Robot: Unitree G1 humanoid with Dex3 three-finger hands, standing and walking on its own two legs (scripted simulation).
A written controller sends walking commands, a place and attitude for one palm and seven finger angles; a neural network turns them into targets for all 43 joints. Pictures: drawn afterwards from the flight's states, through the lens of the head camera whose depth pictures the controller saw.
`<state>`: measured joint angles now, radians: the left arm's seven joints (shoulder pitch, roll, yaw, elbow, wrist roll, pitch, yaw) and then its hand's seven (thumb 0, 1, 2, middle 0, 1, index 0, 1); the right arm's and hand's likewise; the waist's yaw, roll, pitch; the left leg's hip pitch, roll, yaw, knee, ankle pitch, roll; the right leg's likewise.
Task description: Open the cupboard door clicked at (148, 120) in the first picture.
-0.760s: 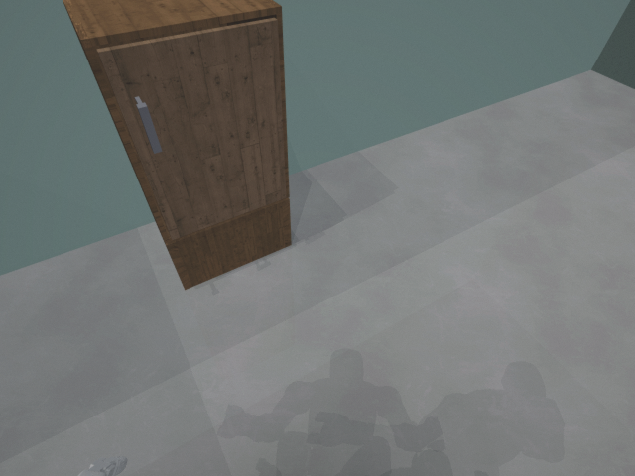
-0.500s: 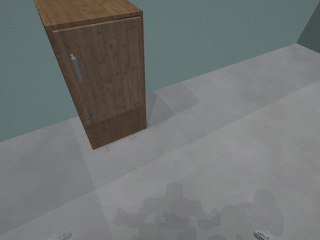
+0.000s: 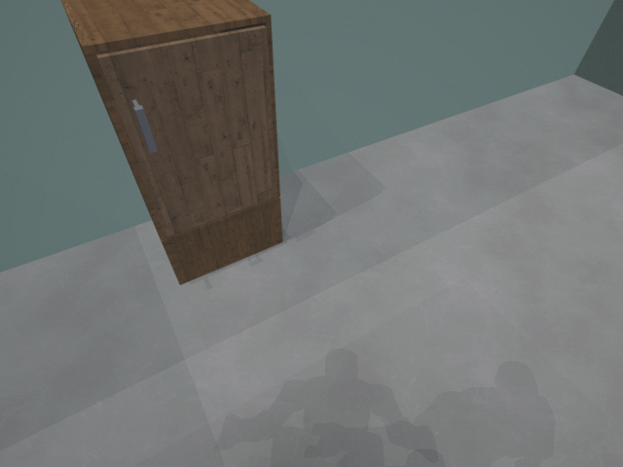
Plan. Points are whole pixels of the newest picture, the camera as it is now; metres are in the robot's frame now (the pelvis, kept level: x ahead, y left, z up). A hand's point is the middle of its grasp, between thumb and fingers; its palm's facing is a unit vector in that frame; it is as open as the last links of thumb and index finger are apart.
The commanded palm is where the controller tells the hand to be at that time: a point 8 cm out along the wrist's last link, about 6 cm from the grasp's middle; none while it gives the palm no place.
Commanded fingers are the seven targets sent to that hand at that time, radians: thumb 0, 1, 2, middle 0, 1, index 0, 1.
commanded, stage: stand and wait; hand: left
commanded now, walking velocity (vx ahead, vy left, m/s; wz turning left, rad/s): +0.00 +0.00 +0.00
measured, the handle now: (144, 126) +0.87 +0.48 -0.06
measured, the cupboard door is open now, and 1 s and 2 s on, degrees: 0 0 0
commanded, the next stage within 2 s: look at it before walking up in 0.30 s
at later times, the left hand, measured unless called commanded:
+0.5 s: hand out of the picture +0.06 +0.24 -0.16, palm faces -0.03 -0.94 -0.33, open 7.4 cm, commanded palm none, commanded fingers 0.00 0.90 0.90 -0.20 -0.30 -0.20 -0.30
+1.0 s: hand out of the picture +0.07 +0.24 -0.15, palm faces -0.03 -0.94 -0.34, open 7.4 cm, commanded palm none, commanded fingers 0.00 0.90 0.90 -0.20 -0.30 -0.20 -0.30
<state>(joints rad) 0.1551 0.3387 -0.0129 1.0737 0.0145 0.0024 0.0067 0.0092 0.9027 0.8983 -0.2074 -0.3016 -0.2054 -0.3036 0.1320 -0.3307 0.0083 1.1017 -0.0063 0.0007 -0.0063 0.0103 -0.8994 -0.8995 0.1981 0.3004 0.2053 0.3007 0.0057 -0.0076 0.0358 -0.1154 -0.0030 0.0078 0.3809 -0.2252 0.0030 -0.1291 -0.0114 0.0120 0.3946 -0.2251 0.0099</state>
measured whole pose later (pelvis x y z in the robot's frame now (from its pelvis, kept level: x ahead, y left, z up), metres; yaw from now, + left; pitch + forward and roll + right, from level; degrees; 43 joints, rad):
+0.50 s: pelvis -0.01 +0.00 +0.00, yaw +0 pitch -2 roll +0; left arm 0.15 0.33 -0.01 1.09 0.02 0.00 0.00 0.01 0.90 0.90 -0.21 -0.30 -0.21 -0.30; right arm 0.13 -0.33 0.01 1.12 -0.01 -0.01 0.00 0.01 -0.90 -0.90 0.20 0.30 0.21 0.30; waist 0.01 -0.01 0.03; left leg -0.13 0.00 0.01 0.36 -0.20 0.00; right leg -0.14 0.00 0.01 0.38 -0.20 0.00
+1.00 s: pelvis +0.00 -0.01 +0.00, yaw +0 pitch -2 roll +0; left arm 0.14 0.34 -0.01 1.09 0.02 -0.01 0.00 0.01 0.90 0.90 -0.21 -0.30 -0.21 -0.30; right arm 0.11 -0.33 0.01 1.11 -0.01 -0.01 -0.01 0.01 -0.90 -0.90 0.20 0.30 0.21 0.30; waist 0.01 -0.01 0.03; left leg -0.10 0.01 0.01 0.34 -0.20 -0.01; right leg -0.12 0.00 0.01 0.36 -0.20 0.00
